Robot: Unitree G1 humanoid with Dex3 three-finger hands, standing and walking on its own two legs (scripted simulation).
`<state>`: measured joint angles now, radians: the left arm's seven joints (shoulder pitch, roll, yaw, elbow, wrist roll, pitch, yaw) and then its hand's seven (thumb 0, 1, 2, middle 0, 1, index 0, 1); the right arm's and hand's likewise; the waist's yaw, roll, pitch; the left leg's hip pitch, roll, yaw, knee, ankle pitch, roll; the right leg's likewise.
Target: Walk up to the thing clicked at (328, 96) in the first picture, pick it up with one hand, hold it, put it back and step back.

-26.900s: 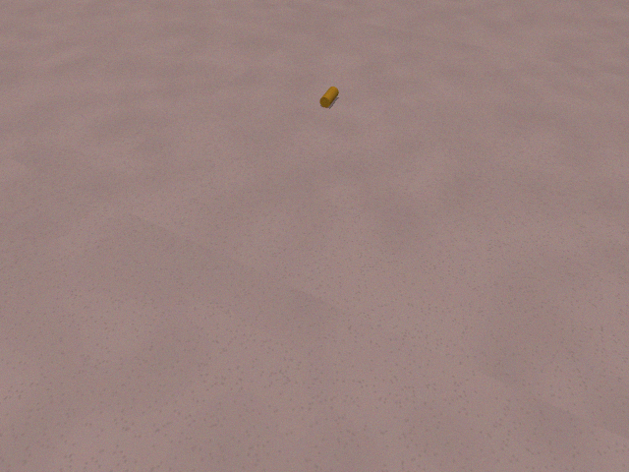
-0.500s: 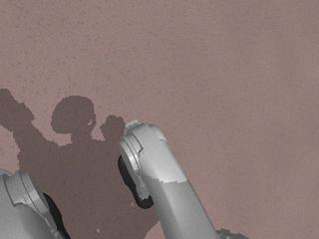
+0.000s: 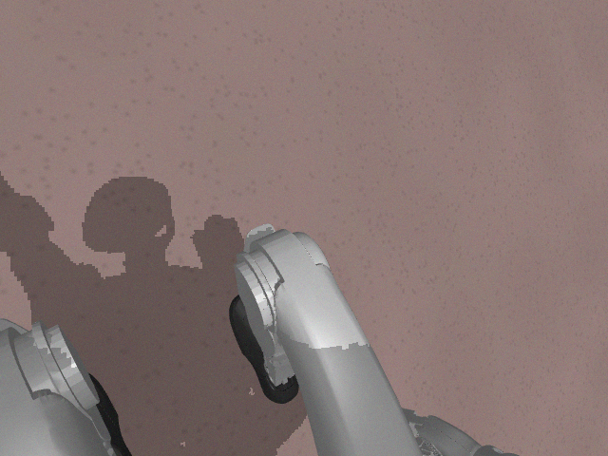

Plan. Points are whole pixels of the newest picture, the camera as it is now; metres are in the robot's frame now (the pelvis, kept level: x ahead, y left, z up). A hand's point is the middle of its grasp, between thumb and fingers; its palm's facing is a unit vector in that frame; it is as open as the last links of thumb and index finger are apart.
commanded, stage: rest palm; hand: left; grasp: from above
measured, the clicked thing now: out of the picture +0.46 +0.33 -0.29
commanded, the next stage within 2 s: close in 0.72 s
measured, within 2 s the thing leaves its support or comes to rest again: neither
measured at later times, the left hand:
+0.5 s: hand out of the picture +0.46 +0.31 -0.25, palm faces +0.05 -0.48 -0.87, open 13.0 cm
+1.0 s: hand out of the picture +0.45 +0.31 -0.26, palm faces +0.04 -0.48 -0.88, open 11.9 cm
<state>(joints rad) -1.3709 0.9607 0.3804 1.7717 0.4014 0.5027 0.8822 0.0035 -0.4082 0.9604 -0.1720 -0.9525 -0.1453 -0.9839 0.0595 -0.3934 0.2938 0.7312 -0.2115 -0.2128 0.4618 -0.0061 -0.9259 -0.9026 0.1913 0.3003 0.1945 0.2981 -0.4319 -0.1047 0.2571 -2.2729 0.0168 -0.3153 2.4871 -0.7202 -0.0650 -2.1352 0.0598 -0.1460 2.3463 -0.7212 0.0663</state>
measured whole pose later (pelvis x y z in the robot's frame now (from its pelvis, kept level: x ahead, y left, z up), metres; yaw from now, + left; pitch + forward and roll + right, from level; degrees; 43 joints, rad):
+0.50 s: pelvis +0.00 +0.00 -0.01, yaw -1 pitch +28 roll -14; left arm -1.35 0.98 0.37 1.76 0.39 0.47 0.88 0.00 -0.31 0.85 -0.25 -0.84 -0.22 -0.87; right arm 0.08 -0.43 0.32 0.69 -0.20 -0.18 0.47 -0.01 -0.92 -0.90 0.19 0.30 0.19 0.30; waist -0.45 -0.12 0.28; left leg -2.29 0.01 -0.32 2.51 -0.72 -0.06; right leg -2.15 0.05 -0.16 2.36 -0.72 0.06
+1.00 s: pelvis +0.00 +0.00 -0.01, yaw -1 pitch +28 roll -14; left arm -1.33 1.00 0.37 1.76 0.39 0.45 0.87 0.00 -0.14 0.74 -0.37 -0.73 -0.35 -0.75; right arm 0.04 -0.42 0.33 0.69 -0.20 -0.18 0.47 -0.01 -0.91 -0.90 0.19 0.30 0.19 0.30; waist -0.44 -0.13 0.28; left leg -2.30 0.02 -0.33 2.52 -0.73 -0.06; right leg -2.16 0.06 -0.16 2.36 -0.72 0.06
